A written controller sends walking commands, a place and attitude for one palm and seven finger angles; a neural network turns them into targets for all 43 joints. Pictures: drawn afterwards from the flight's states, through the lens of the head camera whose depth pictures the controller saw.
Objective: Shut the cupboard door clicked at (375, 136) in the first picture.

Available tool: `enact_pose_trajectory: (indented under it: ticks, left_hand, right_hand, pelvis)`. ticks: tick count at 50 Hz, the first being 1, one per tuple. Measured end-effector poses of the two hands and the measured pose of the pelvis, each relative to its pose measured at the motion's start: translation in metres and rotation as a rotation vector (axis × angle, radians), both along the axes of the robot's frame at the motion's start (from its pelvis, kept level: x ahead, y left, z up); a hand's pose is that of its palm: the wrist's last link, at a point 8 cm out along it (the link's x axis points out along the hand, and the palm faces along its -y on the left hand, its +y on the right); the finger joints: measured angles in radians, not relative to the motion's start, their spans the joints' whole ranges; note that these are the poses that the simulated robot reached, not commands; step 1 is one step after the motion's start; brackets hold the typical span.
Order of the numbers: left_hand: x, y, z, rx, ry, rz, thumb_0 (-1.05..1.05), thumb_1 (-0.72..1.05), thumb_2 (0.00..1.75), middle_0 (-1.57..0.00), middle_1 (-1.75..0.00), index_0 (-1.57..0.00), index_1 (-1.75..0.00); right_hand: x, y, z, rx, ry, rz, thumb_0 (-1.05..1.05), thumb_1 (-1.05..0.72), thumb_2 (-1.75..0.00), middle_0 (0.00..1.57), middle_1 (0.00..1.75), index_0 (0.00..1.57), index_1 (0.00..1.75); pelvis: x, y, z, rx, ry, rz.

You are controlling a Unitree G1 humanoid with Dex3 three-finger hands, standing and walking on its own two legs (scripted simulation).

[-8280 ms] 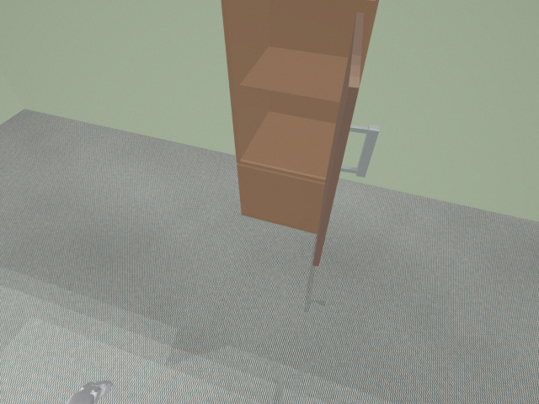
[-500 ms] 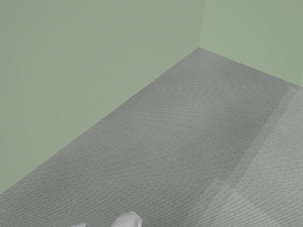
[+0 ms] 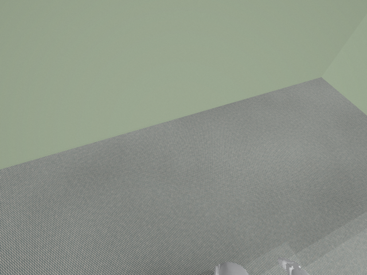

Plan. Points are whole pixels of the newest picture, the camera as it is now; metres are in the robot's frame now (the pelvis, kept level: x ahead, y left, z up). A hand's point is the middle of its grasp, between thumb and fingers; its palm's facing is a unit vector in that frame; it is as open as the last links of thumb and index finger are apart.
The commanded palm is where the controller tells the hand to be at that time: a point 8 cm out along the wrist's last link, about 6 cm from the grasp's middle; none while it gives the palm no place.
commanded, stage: walk to a spot facing it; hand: left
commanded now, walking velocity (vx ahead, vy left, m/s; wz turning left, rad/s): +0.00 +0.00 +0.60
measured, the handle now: out of the picture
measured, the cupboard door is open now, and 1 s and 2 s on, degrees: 96 96 96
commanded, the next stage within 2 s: none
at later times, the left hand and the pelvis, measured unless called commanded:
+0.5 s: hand out of the picture +0.07 +0.17 -0.13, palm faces +0.26 -0.92 -0.30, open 7.4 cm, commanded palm none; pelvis +0.00 -0.05 +0.00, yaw +18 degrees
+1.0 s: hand out of the picture -0.13 +0.22 -0.18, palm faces +0.61 -0.76 -0.23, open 7.4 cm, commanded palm none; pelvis -0.03 +0.01 +0.00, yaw +36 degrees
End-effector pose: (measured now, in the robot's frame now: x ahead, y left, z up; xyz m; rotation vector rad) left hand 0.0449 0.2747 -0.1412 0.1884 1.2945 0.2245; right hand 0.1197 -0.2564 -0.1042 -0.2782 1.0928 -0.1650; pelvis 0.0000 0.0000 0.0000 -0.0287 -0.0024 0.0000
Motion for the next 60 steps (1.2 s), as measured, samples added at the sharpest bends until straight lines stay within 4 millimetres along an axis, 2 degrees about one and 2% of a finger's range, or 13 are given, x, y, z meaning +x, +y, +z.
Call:
enact_pose_trajectory:
  ticks: [5,9,17,20,24,30,36,42,44,46,49,52,60]
  left_hand:
    - [0.022,0.002,0.011,0.005,-0.107,0.016,0.01,0.91,0.90,-0.20,-0.30,-0.20,-0.30]
    - [0.035,-0.004,0.018,0.013,-0.160,0.027,0.01,0.91,0.90,-0.20,-0.30,-0.20,-0.30]
    - [0.049,-0.036,0.032,0.044,-0.247,0.054,0.01,0.91,0.90,-0.20,-0.30,-0.20,-0.30]
    - [0.038,-0.050,0.035,0.069,-0.262,0.070,0.01,0.91,0.90,-0.20,-0.30,-0.20,-0.30]
    - [0.006,-0.063,0.043,0.076,-0.225,0.136,0.01,0.91,0.90,-0.21,-0.30,-0.20,-0.30]
    - [-0.044,-0.072,0.040,0.067,-0.167,0.249,0.01,0.91,0.90,-0.21,-0.30,-0.20,-0.30]
    - [-0.107,-0.071,0.024,0.038,-0.088,0.376,0.01,0.91,0.90,-0.21,-0.30,-0.20,-0.30]
    - [-0.179,-0.054,-0.007,-0.006,-0.002,0.514,0.01,0.91,0.90,-0.21,-0.30,-0.20,-0.30]
    - [-0.200,-0.046,-0.018,-0.019,0.029,0.558,0.01,0.91,0.90,-0.21,-0.30,-0.20,-0.30]
    - [-0.211,-0.039,-0.018,-0.029,0.052,0.585,0.01,0.91,0.90,-0.20,-0.30,-0.20,-0.30]
    - [-0.212,-0.027,-0.009,-0.039,0.030,0.612,0.01,0.91,0.90,-0.20,-0.30,-0.20,-0.30]
    - [-0.202,-0.013,0.001,-0.033,-0.028,0.627,0.01,0.91,0.90,-0.20,-0.30,-0.20,-0.30]
    - [-0.150,0.022,0.016,0.009,-0.149,0.647,0.01,0.91,0.90,-0.20,-0.30,-0.20,-0.30]
  right_hand:
    - [-0.007,0.009,-0.001,0.017,0.029,0.024,0.00,-0.90,-0.90,0.21,0.30,0.20,0.30]
    - [-0.020,0.008,-0.009,0.036,0.068,0.029,0.00,-0.90,-0.90,0.21,0.30,0.20,0.30]
    - [-0.047,-0.020,-0.038,0.070,0.192,0.041,0.01,-0.90,-0.90,0.21,0.30,0.20,0.30]
    - [-0.047,-0.034,-0.049,0.080,0.219,0.055,0.01,-0.90,-0.90,0.21,0.30,0.20,0.30]
    - [-0.038,-0.044,-0.047,0.082,0.238,0.104,0.01,-0.91,-0.90,0.21,0.30,0.20,0.30]
    - [-0.015,-0.045,-0.041,0.064,0.249,0.201,0.01,-0.91,-0.90,0.20,0.30,0.19,0.30]
    - [0.024,-0.016,-0.033,0.023,0.222,0.329,0.01,-0.91,-0.90,0.20,0.30,0.19,0.30]
    - [0.071,0.049,-0.023,-0.016,0.093,0.495,0.01,-0.91,-0.90,0.20,0.30,0.19,0.30]
    - [0.081,0.072,-0.019,-0.021,0.043,0.543,0.01,-0.91,-0.90,0.20,0.30,0.19,0.30]
    - [0.083,0.089,-0.010,-0.021,0.015,0.577,0.01,-0.91,-0.90,0.20,0.30,0.19,0.30]
    - [0.080,0.107,-0.001,-0.024,0.010,0.602,0.00,-0.91,-0.90,0.20,0.30,0.20,0.30]
    - [0.072,0.119,0.002,-0.017,0.039,0.619,0.00,-0.91,-0.90,0.20,0.30,0.20,0.30]
    - [0.052,0.128,-0.009,0.000,0.174,0.613,0.00,-0.90,-0.90,0.21,0.30,0.20,0.30]
  pelvis:
    - [0.000,0.002,0.004,0.002,-0.004,0.051]
    - [0.000,-0.003,0.003,0.011,0.000,0.094]
    - [-0.001,-0.032,-0.004,0.031,0.017,0.193]
    - [-0.003,-0.044,-0.008,0.038,0.010,0.231]
    - [-0.004,-0.052,0.000,0.060,-0.002,0.295]
    - [-0.006,-0.055,0.004,0.073,-0.007,0.382]
    - [-0.015,-0.045,0.002,0.064,-0.001,0.463]
    - [-0.030,-0.019,-0.013,0.027,0.009,0.542]
    - [-0.034,-0.010,-0.018,0.029,0.012,0.563]
    - [-0.035,-0.003,-0.014,0.017,0.008,0.574]
    - [-0.033,0.010,-0.004,-0.002,0.006,0.611]
    - [-0.028,0.021,0.004,-0.009,0.004,0.649]
    - [0.003,0.045,0.008,0.004,0.007,0.733]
